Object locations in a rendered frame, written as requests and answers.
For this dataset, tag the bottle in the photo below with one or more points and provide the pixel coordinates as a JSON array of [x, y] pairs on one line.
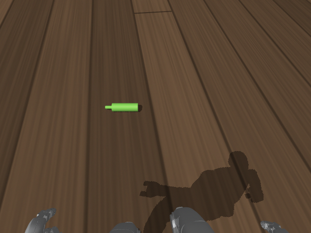
[[123, 107]]

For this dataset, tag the right robot hand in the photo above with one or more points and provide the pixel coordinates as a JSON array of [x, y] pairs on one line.
[[272, 227]]

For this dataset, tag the left robot hand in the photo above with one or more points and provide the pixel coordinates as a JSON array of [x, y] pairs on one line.
[[37, 225]]

